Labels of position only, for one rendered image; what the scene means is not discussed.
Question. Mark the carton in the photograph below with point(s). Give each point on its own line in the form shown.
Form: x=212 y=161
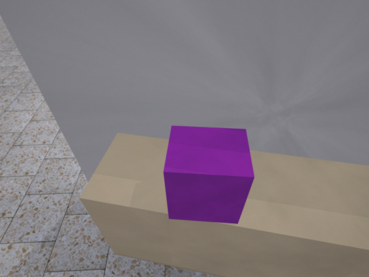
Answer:
x=208 y=173

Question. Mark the pedestal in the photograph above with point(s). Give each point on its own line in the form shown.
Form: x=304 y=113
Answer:
x=303 y=217

